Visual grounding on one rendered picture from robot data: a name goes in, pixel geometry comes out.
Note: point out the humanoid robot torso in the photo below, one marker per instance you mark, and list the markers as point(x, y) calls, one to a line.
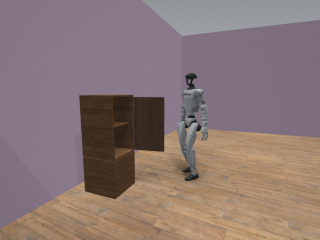
point(191, 105)

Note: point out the left robot upper arm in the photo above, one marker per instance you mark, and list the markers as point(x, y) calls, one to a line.
point(200, 94)

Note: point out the right robot upper arm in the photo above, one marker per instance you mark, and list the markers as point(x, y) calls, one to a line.
point(182, 93)

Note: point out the robot right forearm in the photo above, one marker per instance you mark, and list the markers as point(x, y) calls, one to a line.
point(183, 115)

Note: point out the robot left forearm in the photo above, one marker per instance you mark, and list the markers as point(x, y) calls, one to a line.
point(204, 116)

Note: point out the left robot hand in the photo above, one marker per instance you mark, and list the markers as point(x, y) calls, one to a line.
point(204, 132)

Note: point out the robot head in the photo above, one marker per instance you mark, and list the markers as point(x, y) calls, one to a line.
point(190, 76)

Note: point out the cupboard door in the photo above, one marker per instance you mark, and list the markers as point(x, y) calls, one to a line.
point(149, 123)

